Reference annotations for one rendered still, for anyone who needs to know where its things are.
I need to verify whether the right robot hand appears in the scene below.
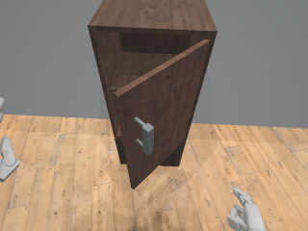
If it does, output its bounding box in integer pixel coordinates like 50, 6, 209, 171
227, 188, 266, 231

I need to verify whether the left robot hand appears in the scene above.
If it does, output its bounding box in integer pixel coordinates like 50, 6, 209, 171
0, 97, 20, 183

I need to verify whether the handle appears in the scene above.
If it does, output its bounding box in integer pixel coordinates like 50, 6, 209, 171
134, 117, 155, 156

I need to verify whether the cupboard door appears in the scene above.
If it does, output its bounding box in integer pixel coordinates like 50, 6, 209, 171
114, 39, 210, 190

